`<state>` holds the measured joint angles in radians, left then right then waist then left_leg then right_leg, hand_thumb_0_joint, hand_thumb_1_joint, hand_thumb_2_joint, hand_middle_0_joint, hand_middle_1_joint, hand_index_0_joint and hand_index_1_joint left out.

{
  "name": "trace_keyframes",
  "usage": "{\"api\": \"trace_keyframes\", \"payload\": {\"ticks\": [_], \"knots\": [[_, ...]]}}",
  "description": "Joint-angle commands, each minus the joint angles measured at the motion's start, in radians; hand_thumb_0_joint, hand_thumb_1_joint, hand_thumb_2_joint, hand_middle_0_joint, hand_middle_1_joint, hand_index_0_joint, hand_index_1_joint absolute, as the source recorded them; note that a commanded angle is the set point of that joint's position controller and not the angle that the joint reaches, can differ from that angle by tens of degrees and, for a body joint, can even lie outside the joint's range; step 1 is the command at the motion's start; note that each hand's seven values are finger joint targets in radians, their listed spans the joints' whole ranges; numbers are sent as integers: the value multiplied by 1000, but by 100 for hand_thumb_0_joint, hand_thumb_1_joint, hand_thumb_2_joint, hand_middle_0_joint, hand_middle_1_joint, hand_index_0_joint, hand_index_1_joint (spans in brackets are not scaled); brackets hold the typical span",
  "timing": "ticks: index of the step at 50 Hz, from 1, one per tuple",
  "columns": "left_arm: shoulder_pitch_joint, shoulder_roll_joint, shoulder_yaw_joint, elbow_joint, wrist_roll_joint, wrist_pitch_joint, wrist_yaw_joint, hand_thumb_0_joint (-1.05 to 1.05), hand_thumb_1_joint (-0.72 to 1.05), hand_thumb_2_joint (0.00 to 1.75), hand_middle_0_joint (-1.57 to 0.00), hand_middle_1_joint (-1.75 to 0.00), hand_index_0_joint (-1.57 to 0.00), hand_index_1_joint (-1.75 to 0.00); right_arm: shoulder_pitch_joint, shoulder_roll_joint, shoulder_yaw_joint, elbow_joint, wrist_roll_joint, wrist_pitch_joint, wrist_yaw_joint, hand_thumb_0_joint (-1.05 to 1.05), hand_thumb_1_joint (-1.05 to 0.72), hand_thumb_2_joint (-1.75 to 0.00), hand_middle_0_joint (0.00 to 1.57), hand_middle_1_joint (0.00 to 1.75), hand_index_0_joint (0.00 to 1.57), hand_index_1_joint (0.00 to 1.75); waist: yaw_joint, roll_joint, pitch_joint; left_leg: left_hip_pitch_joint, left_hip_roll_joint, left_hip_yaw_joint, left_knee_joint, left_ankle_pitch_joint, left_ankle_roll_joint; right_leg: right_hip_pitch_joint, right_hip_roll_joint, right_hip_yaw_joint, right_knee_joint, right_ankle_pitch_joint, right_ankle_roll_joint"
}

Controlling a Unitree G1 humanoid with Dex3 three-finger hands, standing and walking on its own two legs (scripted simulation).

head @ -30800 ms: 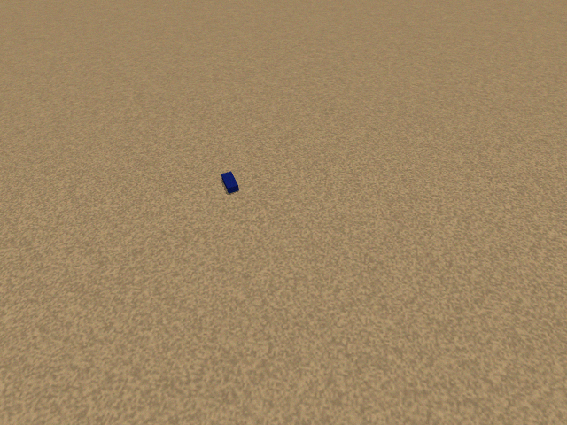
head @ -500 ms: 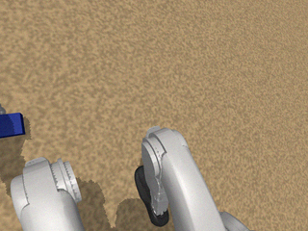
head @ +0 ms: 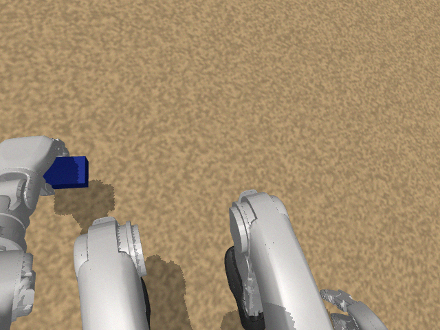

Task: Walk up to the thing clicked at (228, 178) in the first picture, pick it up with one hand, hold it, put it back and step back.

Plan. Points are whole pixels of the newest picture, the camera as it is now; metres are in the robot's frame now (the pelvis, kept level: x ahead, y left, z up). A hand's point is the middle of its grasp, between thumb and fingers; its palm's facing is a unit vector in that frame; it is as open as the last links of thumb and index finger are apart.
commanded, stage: lift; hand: left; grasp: from above
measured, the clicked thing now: (52, 173) +0.44 +0.28 -0.20
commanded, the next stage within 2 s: hold in 1.82 s
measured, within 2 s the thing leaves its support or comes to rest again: neither
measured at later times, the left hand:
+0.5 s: hand (11, 171) +0.41 +0.29 -0.08, palm faces -0.47 -0.07 -0.88, open 8.3 cm
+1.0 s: hand out of the picture +0.35 +0.29 +0.11, palm faces -0.42 -0.10 -0.90, open 8.4 cm
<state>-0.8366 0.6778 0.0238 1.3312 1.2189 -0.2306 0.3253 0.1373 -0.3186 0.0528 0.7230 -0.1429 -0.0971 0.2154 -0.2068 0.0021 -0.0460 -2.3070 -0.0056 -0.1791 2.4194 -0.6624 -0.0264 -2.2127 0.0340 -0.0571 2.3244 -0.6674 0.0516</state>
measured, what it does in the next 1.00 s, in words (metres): rises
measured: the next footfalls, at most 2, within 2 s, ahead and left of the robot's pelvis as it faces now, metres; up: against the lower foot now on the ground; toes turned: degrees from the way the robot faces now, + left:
none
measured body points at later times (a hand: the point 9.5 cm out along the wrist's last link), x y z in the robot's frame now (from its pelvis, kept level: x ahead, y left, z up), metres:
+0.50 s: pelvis +0.00 +0.00 +0.05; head +0.20 +0.05 +0.45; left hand +0.43 +0.29 -0.03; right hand +0.09 -0.27 -0.07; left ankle +0.08 +0.13 -0.29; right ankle +0.11 -0.13 -0.29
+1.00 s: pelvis +0.00 +0.00 +0.19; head +0.14 +0.04 +0.62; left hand +0.37 +0.29 +0.16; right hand +0.16 -0.25 +0.07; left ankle +0.08 +0.13 -0.29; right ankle +0.11 -0.13 -0.29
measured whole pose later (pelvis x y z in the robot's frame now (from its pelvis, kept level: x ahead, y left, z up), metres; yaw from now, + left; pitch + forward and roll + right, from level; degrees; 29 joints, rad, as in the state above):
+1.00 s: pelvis +0.00 +0.00 +0.19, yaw +5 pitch +28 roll -5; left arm -0.39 0.54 -0.08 0.64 1.02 -0.08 0.06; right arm 0.15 -0.25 -0.03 0.65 0.01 0.05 0.01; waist -0.08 0.04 -0.19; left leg -1.69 0.02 -0.08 1.81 -0.61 -0.01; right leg -1.63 0.00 -0.01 1.75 -0.61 0.05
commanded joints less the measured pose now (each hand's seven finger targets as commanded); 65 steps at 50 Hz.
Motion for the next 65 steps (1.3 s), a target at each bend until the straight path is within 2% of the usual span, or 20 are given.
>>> {"api": "trace_keyframes", "payload": {"ticks": [1,4,6,9,15,23,24,25,30,32,36,39,42,43,46,47,52,53,57,65], "knots": [[-327,263,58,-234,5,-44,38,0,74,37,-112,-30,-112,-29,169,-225,-81,-37,7,17,-49,0,-90,-90,20,30,20,30,-1,276,-660,488,-18,135,-261,78,38,302,24,-85,-267,101,-96],[-310,297,87,-264,12,-54,63,0,75,38,-111,-29,-112,-28,173,-216,-86,-34,11,29,-66,0,-90,-90,20,30,20,30,20,275,-718,507,-14,144,-265,116,41,334,23,-72,-269,140,-93],[-312,276,72,-230,21,-47,73,0,76,42,-117,-31,-117,-32,188,-209,-87,-28,11,36,-72,0,-91,-91,20,30,20,30,3,257,-707,498,-10,146,-267,137,45,357,24,-65,-280,167,-88],[-312,268,78,-231,7,-21,79,0,74,44,-111,-32,-112,-32,201,-212,-97,-25,17,41,-81,0,-90,-90,20,30,20,30,18,270,-728,537,-12,145,-303,135,46,332,15,-80,-288,173,-92],[-271,235,48,-281,-56,39,4,0,74,48,-111,-36,-112,-36,217,-204,-124,-25,44,56,-89,0,-90,-90,20,30,20,30,41,255,-771,589,-12,150,-366,140,52,388,12,-72,-331,190,-91],[-195,196,23,-455,-107,44,-108,0,69,46,-104,-41,-107,-39,208,-185,-140,-68,83,89,-114,0,-90,-90,20,30,20,30,59,212,-752,622,-13,139,-458,116,56,445,8,-59,-407,166,-89],[-182,209,42,-476,-112,43,-113,0,70,47,-105,-42,-108,-39,206,-185,-145,-72,87,92,-119,0,-90,-90,20,30,20,30,71,203,-754,633,-12,139,-466,110,56,450,7,-55,-419,159,-89],[-147,189,26,-481,-114,45,-123,0,71,47,-105,-43,-109,-40,205,-180,-145,-81,91,95,-120,0,-90,-90,20,30,20,30,72,194,-743,641,-11,133,-487,103,56,460,7,-55,-428,156,-87],[-95,194,35,-613,-142,45,-151,0,72,50,-107,-43,-109,-41,179,-169,-154,-116,109,105,-134,0,-90,-90,20,30,20,30,99,202,-755,711,-5,122,-580,52,57,514,8,-46,-493,118,-85],[-71,165,19,-665,-150,52,-164,0,73,50,-107,-44,-110,-41,177,-167,-157,-122,116,109,-141,0,-90,-90,20,30,20,30,101,222,-769,761,-1,113,-622,64,51,534,6,-46,-508,137,-83],[-34,169,25,-755,-167,73,-170,0,71,52,-107,-44,-109,-42,157,-157,-163,-138,129,116,-162,0,-90,-90,20,30,20,30,105,200,-763,829,1,111,-690,42,53,599,7,-38,-584,118,-79],[7,137,4,-796,-182,95,-186,0,71,53,-108,-40,-109,-40,147,-149,-165,-143,138,118,-179,0,-90,-90,20,30,20,30,99,201,-726,890,5,110,-754,47,50,641,3,-33,-636,128,-76],[71,147,19,-842,-186,116,-194,0,72,53,-110,-39,-110,-39,128,-146,-167,-148,148,122,-196,0,-90,-90,20,30,20,30,123,208,-733,971,8,107,-823,68,44,709,1,-27,-685,143,-75],[89,113,-8,-839,-191,124,-202,0,73,55,-111,-40,-111,-40,127,-139,-163,-150,148,122,-201,0,-90,-90,20,30,20,30,113,200,-708,976,9,108,-841,65,45,722,3,-26,-706,144,-74],[131,104,-16,-900,-205,145,-219,0,73,53,-112,-38,-112,-38,109,-128,-160,-156,156,123,-218,0,-90,-90,20,30,20,30,119,182,-693,1050,11,116,-906,73,45,806,4,-15,-786,150,-71],[157,126,8,-897,-215,151,-223,0,72,55,-112,-38,-111,-39,99,-122,-155,-158,159,122,-224,0,-90,-90,20,30,20,30,125,160,-671,1055,10,120,-929,59,48,840,5,-11,-819,132,-68],[223,68,-39,-955,-228,168,-248,0,73,55,-113,-39,-112,-40,90,-100,-144,-161,172,116,-251,0,-90,-90,20,30,20,30,119,140,-603,1167,11,126,-1050,75,46,969,5,4,-943,147,-67],[234,87,-16,-963,-232,171,-245,0,73,54,-113,-39,-112,-40,85,-97,-140,-162,174,115,-257,0,-90,-90,20,30,20,30,130,129,-591,1187,10,131,-1072,69,48,1000,6,9,-975,136,-66],[249,55,-33,-927,-235,175,-246,0,73,54,-114,-36,-112,-38,73,-90,-131,-150,181,99,-273,0,-90,-90,20,30,20,30,125,110,-501,1272,21,108,-1187,37,41,1062,6,12,-1054,114,-66],[300,-12,-81,-858,-231,168,-241,0,66,53,-109,-37,-107,-39,88,-68,-129,-136,185,70,-286,0,-91,-91,20,30,20,30,138,72,-432,1423,10,145,-1322,150,37,1252,6,40,-1246,182,-72]]}}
